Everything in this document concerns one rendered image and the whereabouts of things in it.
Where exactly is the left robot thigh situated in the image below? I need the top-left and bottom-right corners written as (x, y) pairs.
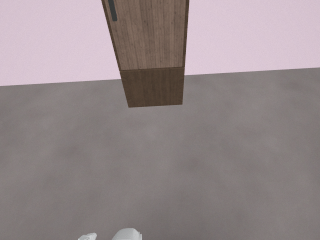
top-left (112, 228), bottom-right (142, 240)

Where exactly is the cupboard door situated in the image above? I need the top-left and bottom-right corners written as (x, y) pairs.
top-left (104, 0), bottom-right (186, 70)

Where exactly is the handle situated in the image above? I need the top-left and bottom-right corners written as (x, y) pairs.
top-left (108, 0), bottom-right (118, 22)

